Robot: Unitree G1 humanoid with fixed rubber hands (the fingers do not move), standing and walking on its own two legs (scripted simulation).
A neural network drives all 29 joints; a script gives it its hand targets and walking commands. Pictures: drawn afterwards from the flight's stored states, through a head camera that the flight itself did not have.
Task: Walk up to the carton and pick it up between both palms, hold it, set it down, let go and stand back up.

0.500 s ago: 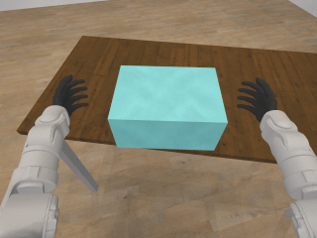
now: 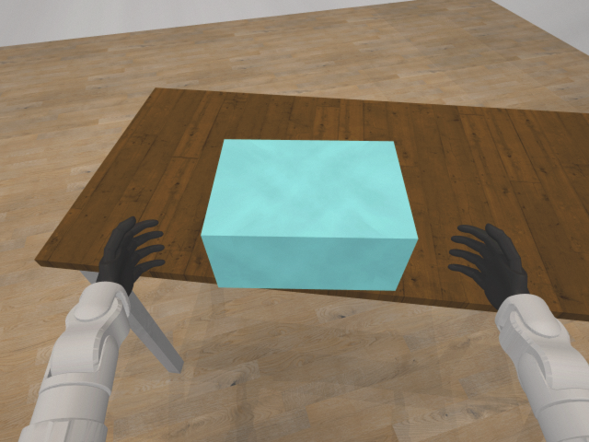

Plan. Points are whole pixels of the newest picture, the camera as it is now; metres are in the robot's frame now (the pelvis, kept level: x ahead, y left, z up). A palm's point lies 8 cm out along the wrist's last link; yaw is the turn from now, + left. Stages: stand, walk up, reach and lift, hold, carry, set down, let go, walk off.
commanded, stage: set down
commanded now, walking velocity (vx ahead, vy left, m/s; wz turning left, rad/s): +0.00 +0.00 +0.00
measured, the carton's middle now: (307, 213) +0.48 +0.03 +0.02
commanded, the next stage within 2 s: let go in 1.48 s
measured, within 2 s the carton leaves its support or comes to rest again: neither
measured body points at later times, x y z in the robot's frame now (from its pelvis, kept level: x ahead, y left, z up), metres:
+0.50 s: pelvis +0.01 +0.00 +0.00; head +0.03 +0.01 +0.45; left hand +0.26 +0.27 +0.02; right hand +0.27 -0.23 +0.03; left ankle +0.03 +0.13 -0.75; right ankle -0.02 -0.11 -0.75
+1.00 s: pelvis +0.03 +0.00 +0.00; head +0.04 +0.00 +0.45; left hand +0.21 +0.26 -0.04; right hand +0.22 -0.23 -0.04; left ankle +0.03 +0.13 -0.75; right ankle -0.02 -0.11 -0.75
